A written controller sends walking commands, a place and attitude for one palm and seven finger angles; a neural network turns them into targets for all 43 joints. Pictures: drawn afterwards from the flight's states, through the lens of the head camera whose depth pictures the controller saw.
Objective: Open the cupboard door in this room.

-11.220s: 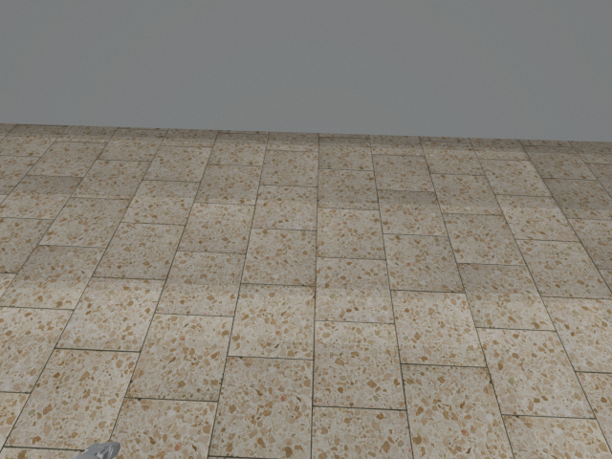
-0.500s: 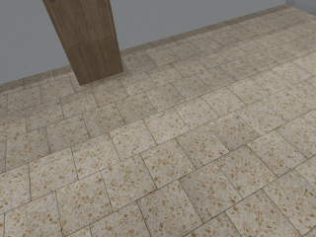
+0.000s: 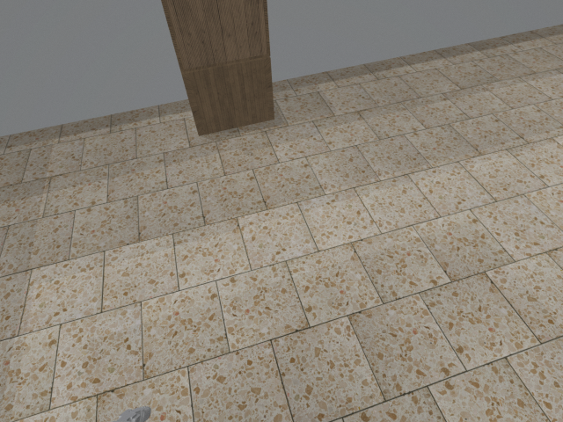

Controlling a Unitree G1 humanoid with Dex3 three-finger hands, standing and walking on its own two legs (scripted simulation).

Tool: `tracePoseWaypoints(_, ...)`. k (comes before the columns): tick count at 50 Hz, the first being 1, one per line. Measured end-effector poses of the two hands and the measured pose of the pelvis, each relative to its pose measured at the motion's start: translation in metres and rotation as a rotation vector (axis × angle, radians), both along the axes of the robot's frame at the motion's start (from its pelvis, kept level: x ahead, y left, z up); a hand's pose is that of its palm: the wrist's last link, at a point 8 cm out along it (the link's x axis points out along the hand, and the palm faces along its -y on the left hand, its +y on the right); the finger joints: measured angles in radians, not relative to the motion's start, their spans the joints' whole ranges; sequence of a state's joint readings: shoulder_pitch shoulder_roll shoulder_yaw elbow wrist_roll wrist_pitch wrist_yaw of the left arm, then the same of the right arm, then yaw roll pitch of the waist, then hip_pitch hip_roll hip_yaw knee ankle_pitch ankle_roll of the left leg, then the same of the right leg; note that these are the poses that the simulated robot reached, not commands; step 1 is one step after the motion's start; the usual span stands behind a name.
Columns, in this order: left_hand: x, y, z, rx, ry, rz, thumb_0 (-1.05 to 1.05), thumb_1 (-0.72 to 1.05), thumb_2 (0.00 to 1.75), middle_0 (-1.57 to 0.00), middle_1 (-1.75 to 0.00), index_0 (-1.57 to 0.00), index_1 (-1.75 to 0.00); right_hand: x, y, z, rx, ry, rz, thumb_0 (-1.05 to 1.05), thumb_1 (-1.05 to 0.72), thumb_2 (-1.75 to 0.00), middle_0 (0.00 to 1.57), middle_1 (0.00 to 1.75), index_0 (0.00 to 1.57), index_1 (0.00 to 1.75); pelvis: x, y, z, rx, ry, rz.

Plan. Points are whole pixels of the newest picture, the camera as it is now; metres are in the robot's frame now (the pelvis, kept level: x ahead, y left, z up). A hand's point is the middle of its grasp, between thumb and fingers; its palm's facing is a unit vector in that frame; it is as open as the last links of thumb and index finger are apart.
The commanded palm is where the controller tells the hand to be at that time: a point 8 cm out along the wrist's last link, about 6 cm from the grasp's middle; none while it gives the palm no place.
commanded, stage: turn or walk to find it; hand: left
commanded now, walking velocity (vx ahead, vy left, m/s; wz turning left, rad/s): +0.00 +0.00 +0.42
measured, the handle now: out of the picture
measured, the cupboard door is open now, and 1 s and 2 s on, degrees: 0 0 0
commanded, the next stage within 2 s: stand and wait in 0.70 s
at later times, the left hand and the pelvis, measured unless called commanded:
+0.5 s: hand out of the picture -0.06 +0.24 -0.18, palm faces +0.27 -0.93 -0.25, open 7.4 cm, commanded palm none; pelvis -0.04 +0.03 +0.00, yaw +13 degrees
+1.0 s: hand out of the picture -0.03 +0.19 -0.14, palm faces +0.36 -0.89 -0.26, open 7.4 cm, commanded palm none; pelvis -0.04 -0.01 +0.01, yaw +22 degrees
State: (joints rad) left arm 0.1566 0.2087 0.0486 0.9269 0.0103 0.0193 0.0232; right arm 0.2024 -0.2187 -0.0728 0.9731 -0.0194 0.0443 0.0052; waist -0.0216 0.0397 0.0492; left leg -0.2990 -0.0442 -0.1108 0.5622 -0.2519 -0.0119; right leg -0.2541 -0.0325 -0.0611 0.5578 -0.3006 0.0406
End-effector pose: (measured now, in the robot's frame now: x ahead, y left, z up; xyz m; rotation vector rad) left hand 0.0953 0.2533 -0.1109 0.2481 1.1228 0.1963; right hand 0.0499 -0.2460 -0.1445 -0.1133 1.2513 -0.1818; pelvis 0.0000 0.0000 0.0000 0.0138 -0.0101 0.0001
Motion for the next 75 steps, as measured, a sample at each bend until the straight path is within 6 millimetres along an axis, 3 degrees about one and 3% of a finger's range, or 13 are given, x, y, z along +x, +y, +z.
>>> tracePoseWaypoints(6, -0.029, -0.016, 0.01, -0.002, -0.016, 0.058, 0.01, 0.91, 0.9, -0.2, -0.3, -0.2, -0.3, -0.006, -0.021, 0.001, -0.006, 0.054, 0.054, 0.01, -0.91, -0.9, 0.2, 0.3, 0.2, 0.3, -0.01, -0.01, 0.006, 0.008, -0.016, 0.078)
tracePoseWaypoints(12, -0.069, -0.019, 0.003, -0.03, 0.046, 0.124, 0.01, 0.91, 0.9, -0.2, -0.3, -0.2, -0.3, -0.006, -0.023, 0.009, -0.027, 0.09, 0.113, 0.01, -0.91, -0.9, 0.2, 0.3, 0.2, 0.3, -0.016, -0.011, 0.01, 0.017, -0.013, 0.137)
tracePoseWaypoints(17, -0.111, -0.008, -0.01, -0.062, 0.108, 0.194, 0.01, 0.9, 0.9, -0.2, -0.3, -0.2, -0.3, 0.01, -0.006, 0.014, -0.05, 0.089, 0.189, 0.01, -0.91, -0.9, 0.2, 0.3, 0.2, 0.3, -0.023, 0.001, 0.008, 0.012, -0.006, 0.18)
tracePoseWaypoints(22, -0.158, 0.02, -0.035, -0.089, 0.176, 0.281, 0.01, 0.9, 0.9, -0.21, -0.3, -0.2, -0.3, 0.038, 0.028, 0.016, -0.082, 0.003, 0.274, 0.01, -0.91, -0.9, 0.2, 0.3, 0.2, 0.3, -0.034, 0.023, -0.005, -0.012, 0.0, 0.228)
tracePoseWaypoints(25, -0.177, 0.034, -0.037, -0.086, 0.226, 0.319, 0.01, 0.91, 0.9, -0.2, -0.3, -0.2, -0.3, 0.046, 0.048, 0.024, -0.082, -0.041, 0.309, 0.01, -0.91, -0.9, 0.2, 0.3, 0.2, 0.3, -0.038, 0.03, -0.002, -0.012, -0.004, 0.235)
tracePoseWaypoints(29, -0.183, 0.046, -0.027, -0.083, 0.213, 0.352, 0.01, 0.91, 0.9, -0.2, -0.3, -0.2, -0.3, 0.049, 0.066, 0.032, -0.073, -0.05, 0.344, 0.01, -0.91, -0.9, 0.2, 0.3, 0.2, 0.3, -0.04, 0.035, 0.007, -0.026, -0.001, 0.265)
tracePoseWaypoints(35, -0.168, 0.049, -0.013, -0.06, 0.13, 0.368, 0.01, 0.91, 0.9, -0.2, -0.3, -0.2, -0.3, 0.048, 0.074, 0.03, -0.042, -0.044, 0.372, 0.01, -0.91, -0.9, 0.21, 0.3, 0.2, 0.3, -0.042, 0.034, 0.012, -0.025, 0.002, 0.312)
tracePoseWaypoints(42, -0.138, 0.027, -0.002, -0.027, 0.034, 0.352, 0.01, 0.91, 0.9, -0.2, -0.3, -0.2, -0.3, 0.041, 0.052, 0.01, -0.007, -0.003, 0.369, 0.01, -0.91, -0.9, 0.21, 0.3, 0.2, 0.3, -0.04, 0.013, 0.006, 0.002, 0.001, 0.347)
tracePoseWaypoints(46, -0.139, 0.002, -0.001, -0.017, 0.019, 0.344, 0.01, 0.91, 0.9, -0.2, -0.3, -0.2, -0.3, 0.037, 0.035, -0.004, 0.013, 0.024, 0.359, 0.01, -0.91, -0.9, 0.2, 0.3, 0.2, 0.3, -0.037, -0.001, 0.002, 0.009, -0.011, 0.365)
tracePoseWaypoints(51, -0.159, -0.027, 0.0, -0.057, 0.068, 0.38, 0.01, 0.91, 0.9, -0.2, -0.3, -0.2, -0.3, 0.03, 0.022, -0.001, 0.01, 0.076, 0.369, 0.01, -0.91, -0.9, 0.2, 0.3, 0.2, 0.3, -0.036, -0.009, 0.009, 0.019, -0.013, 0.378)
tracePoseWaypoints(59, -0.206, -0.036, -0.009, -0.089, 0.147, 0.474, 0.01, 0.92, 0.9, -0.2, -0.3, -0.2, -0.3, 0.018, 0.019, 0.005, -0.033, 0.16, 0.418, 0.01, -0.91, -0.9, 0.2, 0.3, 0.2, 0.3, -0.043, -0.01, 0.011, 0.011, 0.0, 0.427)
tracePoseWaypoints(68, -0.275, -0.019, -0.037, -0.142, 0.226, 0.591, 0.01, 0.91, 0.9, -0.2, -0.3, -0.2, -0.3, 0.036, 0.061, 0.014, -0.08, 0.063, 0.53, 0.01, -0.91, -0.9, 0.2, 0.3, 0.2, 0.3, -0.068, 0.012, -0.001, -0.011, 0.001, 0.5)
tracePoseWaypoints(75, -0.279, -0.001, -0.024, -0.132, 0.194, 0.624, 0.01, 0.91, 0.9, -0.2, -0.3, -0.2, -0.3, 0.046, 0.09, 0.027, -0.064, 0.012, 0.595, 0.01, -0.91, -0.9, 0.2, 0.3, 0.2, 0.3, -0.073, 0.02, 0.011, -0.03, 0.008, 0.545)
